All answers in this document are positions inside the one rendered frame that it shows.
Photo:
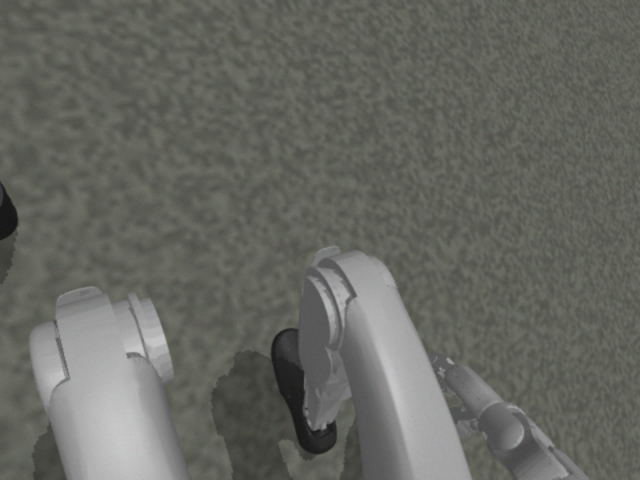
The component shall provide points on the cup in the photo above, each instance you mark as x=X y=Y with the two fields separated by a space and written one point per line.
x=8 y=214

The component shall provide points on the right robot arm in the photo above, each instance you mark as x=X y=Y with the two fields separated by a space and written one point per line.
x=522 y=448

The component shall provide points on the right robot foot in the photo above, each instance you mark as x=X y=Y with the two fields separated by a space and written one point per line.
x=290 y=379

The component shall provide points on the right robot hand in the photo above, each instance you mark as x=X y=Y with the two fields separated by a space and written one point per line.
x=474 y=393

